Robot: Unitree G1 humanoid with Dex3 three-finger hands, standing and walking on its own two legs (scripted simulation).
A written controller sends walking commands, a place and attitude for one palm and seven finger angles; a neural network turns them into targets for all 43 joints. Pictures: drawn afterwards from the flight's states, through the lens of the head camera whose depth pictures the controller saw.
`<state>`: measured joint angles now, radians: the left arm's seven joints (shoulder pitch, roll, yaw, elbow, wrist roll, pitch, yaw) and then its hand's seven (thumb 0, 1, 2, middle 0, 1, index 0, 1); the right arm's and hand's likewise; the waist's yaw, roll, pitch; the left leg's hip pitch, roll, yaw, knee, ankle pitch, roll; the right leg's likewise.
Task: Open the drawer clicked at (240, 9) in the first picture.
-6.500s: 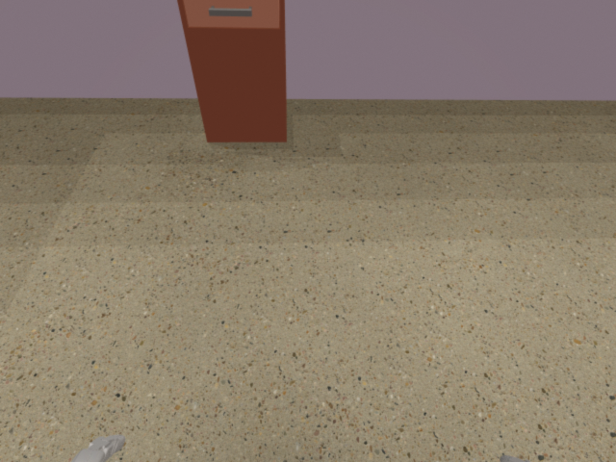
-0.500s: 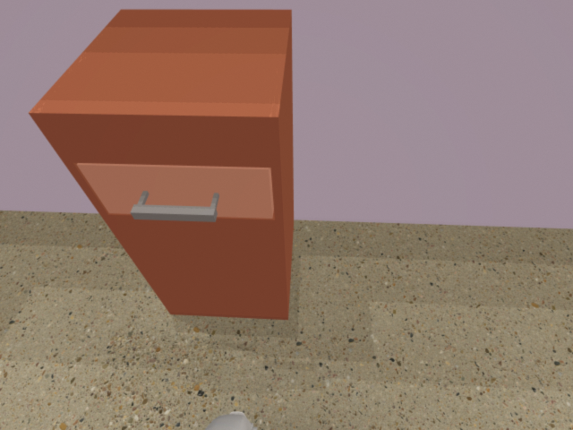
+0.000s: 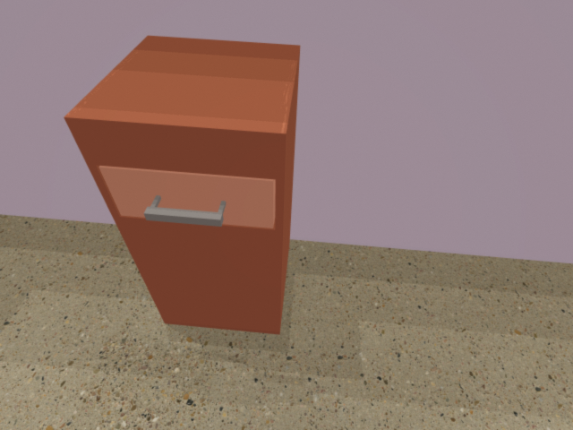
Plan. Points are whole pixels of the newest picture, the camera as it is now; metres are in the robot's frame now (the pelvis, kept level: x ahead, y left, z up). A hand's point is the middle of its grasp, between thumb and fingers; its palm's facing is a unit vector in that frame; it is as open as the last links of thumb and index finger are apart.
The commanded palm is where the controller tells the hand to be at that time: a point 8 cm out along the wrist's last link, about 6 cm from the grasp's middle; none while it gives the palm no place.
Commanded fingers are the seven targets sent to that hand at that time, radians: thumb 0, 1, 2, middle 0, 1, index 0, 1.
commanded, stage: come to a stop and stand still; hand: left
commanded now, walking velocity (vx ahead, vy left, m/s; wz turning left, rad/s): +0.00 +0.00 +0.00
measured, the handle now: (187, 209) +0.59 +0.26 -0.09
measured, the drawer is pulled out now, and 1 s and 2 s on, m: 0.00 0.00 0.00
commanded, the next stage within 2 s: look again from close up in 0.10 s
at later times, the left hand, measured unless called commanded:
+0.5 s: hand out of the picture -0.02 +0.16 -0.18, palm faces +0.03 -0.99 -0.12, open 7.4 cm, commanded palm none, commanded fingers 0.00 0.90 0.90 -0.20 -0.30 -0.20 -0.30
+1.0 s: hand out of the picture +0.15 +0.23 -0.09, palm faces -0.02 -0.84 -0.54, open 7.4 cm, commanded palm +0.14 +0.23 -0.05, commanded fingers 0.00 0.69 0.81 -0.22 -0.44 -0.22 -0.44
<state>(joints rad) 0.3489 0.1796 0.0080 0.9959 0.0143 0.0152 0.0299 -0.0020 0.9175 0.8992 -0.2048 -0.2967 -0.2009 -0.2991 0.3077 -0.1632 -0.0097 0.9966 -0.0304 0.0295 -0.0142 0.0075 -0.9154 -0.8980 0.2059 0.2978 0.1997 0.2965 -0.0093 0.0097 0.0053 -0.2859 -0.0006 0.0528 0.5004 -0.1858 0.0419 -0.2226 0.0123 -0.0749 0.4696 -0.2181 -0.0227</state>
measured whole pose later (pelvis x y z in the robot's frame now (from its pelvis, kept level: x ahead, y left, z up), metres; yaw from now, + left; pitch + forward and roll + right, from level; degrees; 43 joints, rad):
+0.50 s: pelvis +0.01 +0.02 +0.00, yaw -1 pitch -1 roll -1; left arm 0.38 0.10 -0.01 1.09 0.02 -0.02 0.04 0.00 0.91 0.90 -0.20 -0.30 -0.20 -0.30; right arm 0.33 -0.11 0.00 1.10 -0.02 0.01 -0.02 0.00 -0.90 -0.90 0.20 0.30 0.20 0.30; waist 0.00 -0.01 0.00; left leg -0.27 -0.03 0.08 0.45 -0.18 0.07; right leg -0.21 -0.01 -0.05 0.44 -0.21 0.01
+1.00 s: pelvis +0.03 +0.03 -0.01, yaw -1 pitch +0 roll +2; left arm 0.53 0.28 -0.09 0.21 0.17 0.11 0.25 0.05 0.93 0.88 -0.21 -0.32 -0.20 -0.33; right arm 0.38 -0.21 0.01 0.87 0.06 -0.26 -0.08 0.02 -0.93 -0.90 0.21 0.30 0.20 0.30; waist -0.01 -0.01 -0.04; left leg -0.28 -0.09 0.11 0.50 -0.23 0.08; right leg -0.33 -0.03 -0.02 0.65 -0.36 -0.02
